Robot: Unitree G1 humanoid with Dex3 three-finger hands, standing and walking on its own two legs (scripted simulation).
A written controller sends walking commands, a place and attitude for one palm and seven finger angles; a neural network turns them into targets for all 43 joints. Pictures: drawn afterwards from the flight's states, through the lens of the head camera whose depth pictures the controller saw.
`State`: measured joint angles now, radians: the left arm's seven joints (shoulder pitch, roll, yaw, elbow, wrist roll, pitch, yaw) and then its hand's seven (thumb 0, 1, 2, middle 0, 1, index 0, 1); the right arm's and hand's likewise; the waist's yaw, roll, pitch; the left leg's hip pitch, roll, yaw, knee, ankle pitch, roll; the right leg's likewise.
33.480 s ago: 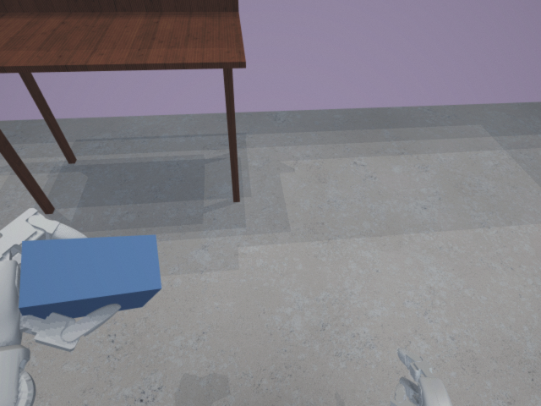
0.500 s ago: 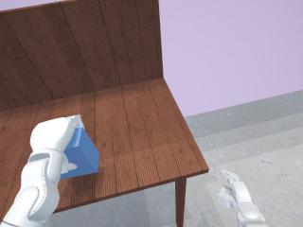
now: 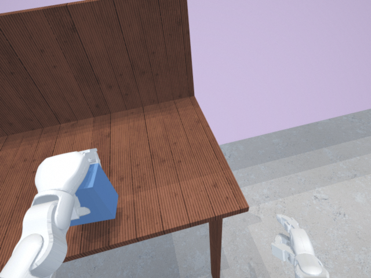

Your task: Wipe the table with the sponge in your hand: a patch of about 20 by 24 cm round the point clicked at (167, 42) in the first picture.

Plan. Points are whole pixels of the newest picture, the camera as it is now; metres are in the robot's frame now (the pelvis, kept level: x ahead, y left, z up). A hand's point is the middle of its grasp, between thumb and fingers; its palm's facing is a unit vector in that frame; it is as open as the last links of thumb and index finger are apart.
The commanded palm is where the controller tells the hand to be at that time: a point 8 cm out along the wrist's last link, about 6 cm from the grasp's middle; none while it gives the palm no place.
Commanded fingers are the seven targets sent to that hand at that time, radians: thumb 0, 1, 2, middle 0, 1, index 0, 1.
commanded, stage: move the sponge above the wiping area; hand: left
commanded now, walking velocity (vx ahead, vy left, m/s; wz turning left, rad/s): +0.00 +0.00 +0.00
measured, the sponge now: (87, 201) +0.23 +0.27 +0.06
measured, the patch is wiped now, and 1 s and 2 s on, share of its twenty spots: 0.00 0.00 0.00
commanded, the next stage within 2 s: lower the sponge onto the table in 1.00 s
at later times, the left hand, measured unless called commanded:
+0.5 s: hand (79, 183) +0.24 +0.28 +0.11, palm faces +0.07 -0.08 -0.99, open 10.1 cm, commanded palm +0.21 +0.27 +0.17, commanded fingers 0.00 0.10 1.30 -1.20 -1.60 -1.20 -1.60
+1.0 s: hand (78, 184) +0.24 +0.27 +0.11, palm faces +0.08 -0.09 -0.99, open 10.1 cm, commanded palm +0.20 +0.26 +0.18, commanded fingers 0.00 0.10 1.30 -1.20 -1.60 -1.20 -1.60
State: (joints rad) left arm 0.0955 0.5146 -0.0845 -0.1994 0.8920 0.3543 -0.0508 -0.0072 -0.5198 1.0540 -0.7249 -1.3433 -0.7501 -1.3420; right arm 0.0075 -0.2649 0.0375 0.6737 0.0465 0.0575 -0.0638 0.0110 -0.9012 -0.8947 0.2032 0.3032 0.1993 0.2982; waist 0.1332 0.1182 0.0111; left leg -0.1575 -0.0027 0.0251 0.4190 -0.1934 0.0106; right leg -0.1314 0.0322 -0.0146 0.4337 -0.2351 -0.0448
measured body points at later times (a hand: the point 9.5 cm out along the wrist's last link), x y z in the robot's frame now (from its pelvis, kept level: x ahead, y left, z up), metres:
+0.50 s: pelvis +0.00 +0.01 +0.00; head -0.01 -0.04 +0.45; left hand +0.23 +0.28 +0.16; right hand +0.25 -0.20 -0.09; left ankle +0.02 +0.11 -0.74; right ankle +0.00 -0.09 -0.74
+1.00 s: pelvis +0.00 +0.01 +0.00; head -0.02 -0.04 +0.45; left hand +0.23 +0.27 +0.17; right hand +0.26 -0.17 -0.08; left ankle +0.03 +0.11 -0.74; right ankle +0.00 -0.09 -0.74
